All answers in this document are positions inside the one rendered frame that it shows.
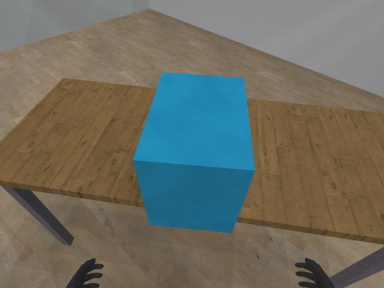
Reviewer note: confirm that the robot left hand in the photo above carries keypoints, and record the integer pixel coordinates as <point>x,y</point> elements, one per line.
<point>81,275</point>

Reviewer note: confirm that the table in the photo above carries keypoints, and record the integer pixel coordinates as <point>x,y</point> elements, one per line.
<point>318,169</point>

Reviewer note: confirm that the carton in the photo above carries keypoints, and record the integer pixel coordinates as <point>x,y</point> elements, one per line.
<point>194,160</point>

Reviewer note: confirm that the robot right hand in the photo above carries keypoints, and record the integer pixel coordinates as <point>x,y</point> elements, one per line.
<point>319,276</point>

